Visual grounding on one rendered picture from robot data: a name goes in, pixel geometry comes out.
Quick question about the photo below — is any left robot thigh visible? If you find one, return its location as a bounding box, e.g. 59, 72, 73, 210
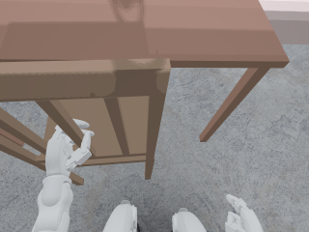
102, 204, 137, 232

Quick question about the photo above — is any left robot hand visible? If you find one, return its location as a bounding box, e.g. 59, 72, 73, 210
45, 119, 95, 177

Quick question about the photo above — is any table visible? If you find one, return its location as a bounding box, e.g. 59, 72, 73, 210
0, 0, 290, 147

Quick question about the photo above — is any chair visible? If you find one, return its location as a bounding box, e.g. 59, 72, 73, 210
0, 58, 171, 186

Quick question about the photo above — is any right robot hand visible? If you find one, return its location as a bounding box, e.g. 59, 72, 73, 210
225, 194, 264, 232

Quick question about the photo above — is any robot left forearm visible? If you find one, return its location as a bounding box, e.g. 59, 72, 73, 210
32, 175, 73, 232

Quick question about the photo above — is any robot right shin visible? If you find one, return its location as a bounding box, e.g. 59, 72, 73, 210
178, 208, 188, 213

